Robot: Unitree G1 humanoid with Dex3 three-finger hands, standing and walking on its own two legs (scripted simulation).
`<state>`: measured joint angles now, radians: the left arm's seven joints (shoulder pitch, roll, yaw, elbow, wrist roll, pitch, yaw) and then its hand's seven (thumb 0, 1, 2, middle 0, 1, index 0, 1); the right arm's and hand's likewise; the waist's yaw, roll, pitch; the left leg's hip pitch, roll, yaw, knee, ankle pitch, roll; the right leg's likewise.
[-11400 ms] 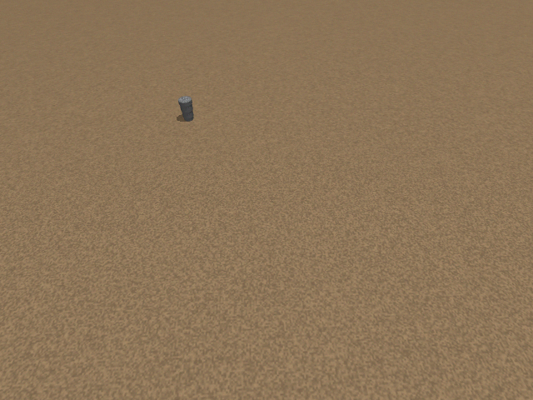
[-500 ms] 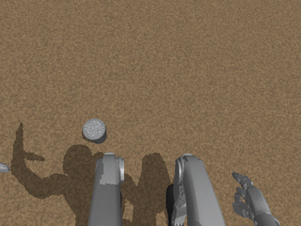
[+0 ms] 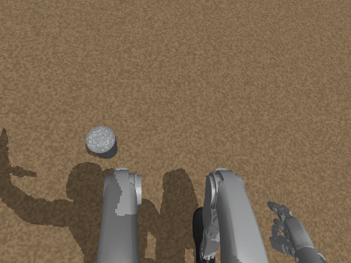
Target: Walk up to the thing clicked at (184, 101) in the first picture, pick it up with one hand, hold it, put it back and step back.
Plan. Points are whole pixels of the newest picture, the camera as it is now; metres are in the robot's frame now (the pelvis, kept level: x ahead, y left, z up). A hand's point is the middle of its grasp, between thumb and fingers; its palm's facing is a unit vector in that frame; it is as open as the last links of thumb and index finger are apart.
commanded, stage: go down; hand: left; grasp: from the side
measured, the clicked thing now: (105, 145) +0.43 +0.24 -0.34
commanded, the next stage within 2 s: approach in 0.66 s
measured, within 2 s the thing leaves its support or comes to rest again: neither
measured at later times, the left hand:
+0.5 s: hand out of the picture +0.34 +0.43 -0.02, palm faces +0.24 -0.96 -0.14, open 17.4 cm
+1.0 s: hand out of the picture +0.35 +0.42 -0.07, palm faces +0.26 -0.97 -0.05, open 17.6 cm
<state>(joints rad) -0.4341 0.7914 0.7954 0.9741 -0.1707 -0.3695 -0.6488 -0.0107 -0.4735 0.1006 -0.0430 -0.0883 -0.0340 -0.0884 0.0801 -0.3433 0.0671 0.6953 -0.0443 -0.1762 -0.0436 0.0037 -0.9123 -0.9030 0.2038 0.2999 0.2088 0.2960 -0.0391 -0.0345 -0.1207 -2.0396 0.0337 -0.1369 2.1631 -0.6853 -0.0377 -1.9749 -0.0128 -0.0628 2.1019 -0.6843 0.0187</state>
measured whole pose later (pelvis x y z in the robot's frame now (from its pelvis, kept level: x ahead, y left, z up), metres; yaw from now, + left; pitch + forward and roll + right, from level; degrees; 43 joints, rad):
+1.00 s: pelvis -0.01 +0.00 -0.06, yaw -2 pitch +30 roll -7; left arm -0.53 0.85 0.83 1.16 -0.27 -0.53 -0.73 -0.01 -0.57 0.06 -0.07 -0.08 -0.04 -0.10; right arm 0.06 -0.37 0.12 0.72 -0.07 -0.18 0.00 0.00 -0.92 -0.90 0.20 0.30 0.21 0.30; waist -0.07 -0.07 -0.05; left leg -2.18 0.03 -0.16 2.35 -0.69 -0.03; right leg -2.11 0.00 -0.06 2.27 -0.68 0.03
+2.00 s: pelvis -0.03 +0.03 -0.13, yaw -10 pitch +10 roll -17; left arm -0.54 0.76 0.52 1.42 -0.16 -1.10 -0.20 -0.01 -0.55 0.04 -0.05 -0.08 -0.06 -0.06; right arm -0.15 -0.39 0.46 0.59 -0.34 -0.04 0.13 0.00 -0.93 -0.90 0.21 0.30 0.21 0.30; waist -0.21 -0.25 0.25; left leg -2.20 0.01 -0.37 2.67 -0.68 -0.01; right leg -2.04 0.08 -0.20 2.43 -0.61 0.06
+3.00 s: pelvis -0.03 +0.03 -0.13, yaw -12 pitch +9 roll -19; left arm -0.61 0.85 0.54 1.47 -0.06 -1.16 0.05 0.09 -0.27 0.71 -0.70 -0.83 -0.49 -0.80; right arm -0.18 -0.37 0.53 0.56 -0.39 0.02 0.16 -0.01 -0.88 -0.89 0.20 0.30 0.21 0.30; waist -0.24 -0.30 0.33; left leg -2.19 0.02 -0.42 2.69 -0.71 -0.02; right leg -2.03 0.10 -0.24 2.40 -0.60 0.08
